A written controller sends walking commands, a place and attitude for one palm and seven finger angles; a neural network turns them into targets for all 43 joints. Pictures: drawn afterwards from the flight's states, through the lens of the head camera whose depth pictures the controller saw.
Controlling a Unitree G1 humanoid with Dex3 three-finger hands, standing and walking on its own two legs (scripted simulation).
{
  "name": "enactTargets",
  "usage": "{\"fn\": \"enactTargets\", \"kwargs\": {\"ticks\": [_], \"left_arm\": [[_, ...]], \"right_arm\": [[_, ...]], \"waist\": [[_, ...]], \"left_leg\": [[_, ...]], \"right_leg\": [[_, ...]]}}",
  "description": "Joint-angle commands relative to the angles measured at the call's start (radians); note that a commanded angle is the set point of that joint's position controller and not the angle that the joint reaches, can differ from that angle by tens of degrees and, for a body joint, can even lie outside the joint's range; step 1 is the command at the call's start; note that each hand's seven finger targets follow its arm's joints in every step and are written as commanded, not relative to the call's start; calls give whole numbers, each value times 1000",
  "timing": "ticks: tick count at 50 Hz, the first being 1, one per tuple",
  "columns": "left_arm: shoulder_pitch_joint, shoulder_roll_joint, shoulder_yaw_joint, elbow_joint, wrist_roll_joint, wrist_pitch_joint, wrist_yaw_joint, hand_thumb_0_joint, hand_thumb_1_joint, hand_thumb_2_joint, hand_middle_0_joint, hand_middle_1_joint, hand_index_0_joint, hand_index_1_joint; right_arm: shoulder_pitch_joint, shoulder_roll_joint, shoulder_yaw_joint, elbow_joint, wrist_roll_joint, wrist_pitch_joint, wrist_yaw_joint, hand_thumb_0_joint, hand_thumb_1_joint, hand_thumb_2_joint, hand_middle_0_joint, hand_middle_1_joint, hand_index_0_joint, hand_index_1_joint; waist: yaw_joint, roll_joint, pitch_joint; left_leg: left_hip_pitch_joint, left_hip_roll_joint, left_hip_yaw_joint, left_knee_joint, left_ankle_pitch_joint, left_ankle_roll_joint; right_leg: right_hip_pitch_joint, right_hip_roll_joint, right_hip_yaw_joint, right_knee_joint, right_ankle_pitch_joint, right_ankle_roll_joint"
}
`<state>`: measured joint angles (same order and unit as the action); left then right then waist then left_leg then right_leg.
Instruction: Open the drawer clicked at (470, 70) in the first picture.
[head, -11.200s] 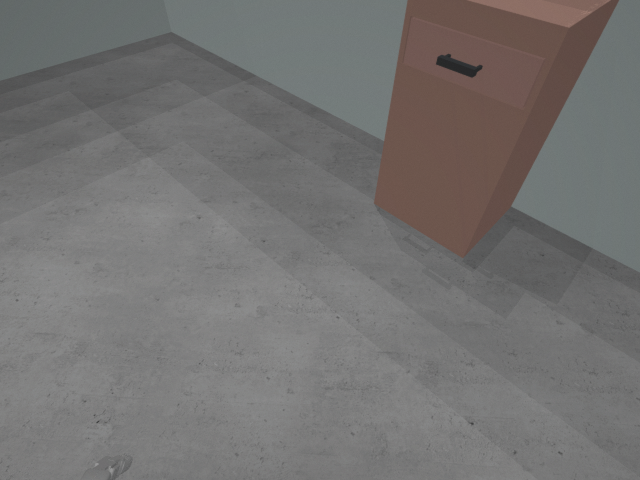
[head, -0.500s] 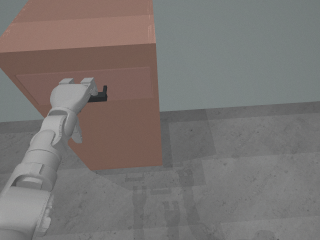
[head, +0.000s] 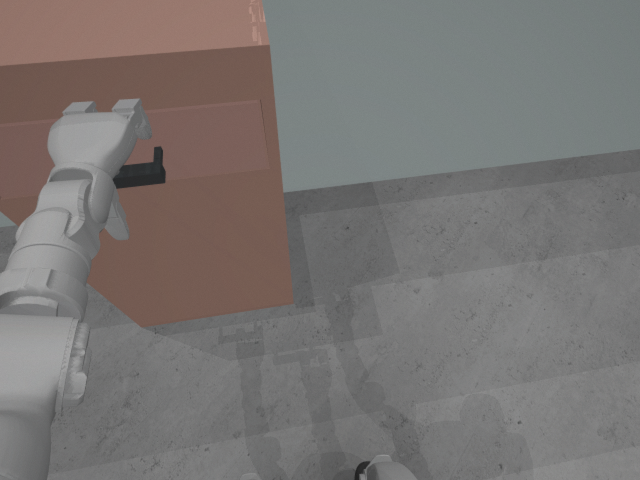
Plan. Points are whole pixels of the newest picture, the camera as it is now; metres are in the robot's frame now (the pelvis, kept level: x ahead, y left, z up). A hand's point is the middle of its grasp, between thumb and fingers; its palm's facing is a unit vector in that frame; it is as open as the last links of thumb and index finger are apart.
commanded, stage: move the hooked fingers above the handle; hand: left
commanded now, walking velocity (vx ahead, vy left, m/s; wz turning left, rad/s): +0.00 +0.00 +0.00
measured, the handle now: (120, 166) +0.56 +0.27 +0.00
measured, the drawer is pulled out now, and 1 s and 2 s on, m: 0.00 0.00 0.00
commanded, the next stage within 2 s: lower the fingers behind the handle in 1.60 s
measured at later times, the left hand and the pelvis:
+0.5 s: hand (100, 172) +0.50 +0.26 +0.06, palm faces -0.04 +0.00 -1.00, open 13.8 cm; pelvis +0.01 +0.01 +0.00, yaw +0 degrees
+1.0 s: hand (98, 172) +0.50 +0.26 +0.06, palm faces -0.09 +0.00 -1.00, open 13.8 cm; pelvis +0.01 +0.00 +0.00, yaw -1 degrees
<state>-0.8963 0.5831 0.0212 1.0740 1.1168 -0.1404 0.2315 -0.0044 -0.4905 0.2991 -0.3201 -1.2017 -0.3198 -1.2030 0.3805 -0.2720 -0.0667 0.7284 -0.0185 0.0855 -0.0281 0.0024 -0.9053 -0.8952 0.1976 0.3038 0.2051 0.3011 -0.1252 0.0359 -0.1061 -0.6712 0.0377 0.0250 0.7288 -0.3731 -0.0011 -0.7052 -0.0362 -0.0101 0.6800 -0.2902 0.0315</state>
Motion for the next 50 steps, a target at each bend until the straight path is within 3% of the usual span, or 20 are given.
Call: {"fn": "enactTargets", "kwargs": {"ticks": [1, 4, 6, 8, 11, 12, 15, 19, 20, 21, 22, 25, 29, 33, 37, 39, 45, 48, 50], "left_arm": [[-453, 327, 100, -135, -3, 53, 86, 0, -500, 300, -300, -1200, -300, -1200], [-469, 290, 66, -124, -8, 94, 78, 0, -500, 300, -300, -1200, -300, -1200], [-441, 316, 86, -121, -18, 102, 54, 0, -500, 300, -300, -1200, -300, -1200], [-441, 326, 86, -137, -26, 97, 27, 0, -500, 300, -300, -1200, -300, -1200], [-449, 280, 55, -208, -31, 55, 1, 0, -500, 300, -300, -1200, -300, -1200], [-444, 292, 69, -217, -29, 40, -2, 0, -500, 300, -300, -1200, -300, -1200], [-430, 282, 74, -255, -34, 5, 3, 0, -500, 300, -300, -1200, -300, -1200], [-423, 268, 65, -188, -28, 22, 37, 0, -500, 300, -300, -1200, -300, -1200], [-440, 287, 80, -196, -25, 27, 46, 0, -500, 300, -300, -1200, -300, -1200], [-446, 269, 62, -203, -19, 35, 53, 0, -500, 300, -300, -1200, -300, -1200], [-429, 250, 55, -190, -21, 46, 56, 0, -500, 300, -300, -1200, -300, -1200], [-438, 264, 57, -161, -26, 69, 50, 0, -500, 300, -300, -1200, -300, -1200], [-520, 215, -3, -185, -26, 66, 30, 0, -500, 300, -300, -1200, -300, -1200], [-566, 245, 14, -208, -28, 35, 24, 0, -500, 300, -300, -1200, -300, -1200], [-527, 326, 83, -176, -23, 34, 41, 0, -500, 300, -300, -1200, -300, -1200], [-476, 335, 97, -153, -21, 53, 46, 0, -500, 300, -300, -1200, -300, -1200], [-379, 395, 142, -148, -34, 83, 31, 0, -500, 300, -300, -1200, -300, -1200], [-393, 374, 103, -146, -32, 71, 8, 0, -500, 300, -300, -1200, -300, -1200], [-428, 367, 97, -203, -34, 35, -7, 0, -500, 300, -300, -1200, -300, -1200]], "right_arm": [[131, -166, -47, -52, -11, -11, 6, 0, -900, -900, 200, 300, 200, 300], [141, -170, -50, -54, -11, -10, 16, 0, -900, -900, 200, 300, 200, 300], [149, -175, -52, -55, -8, -5, 14, 0, -900, -900, 200, 300, 200, 300], [147, -175, -49, -59, -3, -1, 7, 0, -900, -900, 200, 300, 200, 300], [150, -167, -55, -60, -3, 0, 0, 0, -900, -900, 200, 300, 200, 300], [151, -169, -58, -53, -3, 1, -4, 0, -900, -900, 200, 300, 200, 300], [145, -163, -56, -58, -6, 4, -4, 0, -900, -900, 200, 300, 200, 300], [140, -163, -50, -48, -4, 5, 5, 0, -900, -900, 200, 300, 200, 300], [137, -165, -50, -48, -5, 5, 5, 0, -900, -900, 200, 300, 200, 300], [140, -160, -50, -51, -5, 3, 9, 0, -900, -900, 200, 300, 200, 300], [139, -158, -53, -54, -6, 2, 12, 0, -900, -900, 200, 300, 200, 300], [138, -165, -50, -52, -4, 4, 10, 0, -900, -900, 200, 300, 200, 300], [139, -161, -51, -57, 2, -3, 2, 0, -900, -900, 200, 300, 200, 300], [149, -160, -49, -51, -1, -9, -10, 0, -900, -900, 200, 300, 200, 300], [146, -162, -40, -45, -8, -6, -9, 0, -900, -900, 200, 300, 200, 300], [140, -162, -36, -51, -10, -2, -3, 0, -900, -900, 200, 300, 200, 300], [120, -172, -34, -65, -4, 15, -2, 0, -900, -900, 200, 300, 200, 300], [122, -176, -37, -65, 8, 12, -12, 0, -900, -900, 200, 300, 200, 300], [130, -173, -44, -65, 6, 7, -18, 0, -900, -900, 200, 300, 200, 300]], "waist": [[13, 88, -459], [6, 92, -491], [10, 45, -533], [10, 16, -518], [4, 60, -502], [3, 44, -484], [11, 77, -452], [1, 61, -369], [6, 67, -383], [8, 105, -415], [10, 98, -423], [-1, 46, -425], [-32, 52, -427], [-36, 76, -457], [-10, 96, -472], [8, 94, -478], [34, 1, -484], [8, -19, -427], [2, -1, -466]], "left_leg": [[206, -50, -1, -37, 466, 27], [229, -42, 2, -32, 495, 25], [226, -42, 8, -29, 506, 31], [213, -41, 9, -42, 482, 37], [268, -33, -1, -44, 531, 35], [277, -29, -7, -43, 537, 35], [294, -30, -14, -41, 571, 31], [242, -34, -13, -51, 479, 28], [238, -36, -11, -49, 493, 27], [260, -36, -14, -46, 518, 23], [272, -35, -11, -41, 532, 22], [244, -38, -7, -41, 499, 26], [262, -41, -8, -49, 435, 32], [281, -45, -17, -39, 449, 33], [245, -50, -9, -21, 499, 31], [220, -51, -2, -19, 528, 30], [141, -56, 26, -34, 491, 40], [133, -55, 26, -50, 411, 42], [175, -53, 25, -47, 432, 46]], "right_leg": [[212, 71, -37, 2, 313, -62], [212, 73, -38, -3, 328, -58], [269, 72, -30, -8, 371, -51], [292, 71, -26, -20, 375, -48], [256, 74, -28, -30, 365, -50], [240, 74, -31, -32, 352, -51], [213, 78, -35, -33, 335, -57], [174, 78, -45, -31, 283, -60], [189, 77, -43, -28, 296, -62], [186, 77, -45, -19, 303, -63], [185, 77, -46, -20, 309, -62], [216, 76, -42, -25, 325, -59], [199, 76, -36, -43, 294, -54], [195, 74, -31, -36, 301, -55], [222, 72, -30, -11, 354, -57], [248, 71, -32, 1, 388, -56], [363, 64, -19, -9, 464, -48], [331, 64, -18, -30, 407, -42], [337, 64, -11, -36, 412, -44]]}}
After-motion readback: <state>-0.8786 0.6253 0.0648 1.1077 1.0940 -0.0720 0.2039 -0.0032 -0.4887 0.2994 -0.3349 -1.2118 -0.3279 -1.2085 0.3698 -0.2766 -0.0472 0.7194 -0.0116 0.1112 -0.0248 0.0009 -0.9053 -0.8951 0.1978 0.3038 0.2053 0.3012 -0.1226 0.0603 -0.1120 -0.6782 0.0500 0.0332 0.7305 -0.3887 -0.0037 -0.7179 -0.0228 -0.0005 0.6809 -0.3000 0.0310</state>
